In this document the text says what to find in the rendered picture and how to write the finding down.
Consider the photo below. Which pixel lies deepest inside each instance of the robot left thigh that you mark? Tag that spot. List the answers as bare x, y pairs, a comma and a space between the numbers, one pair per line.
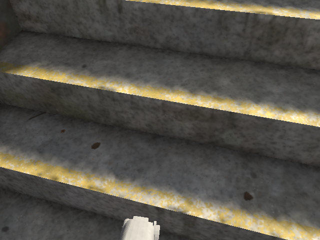
139, 228

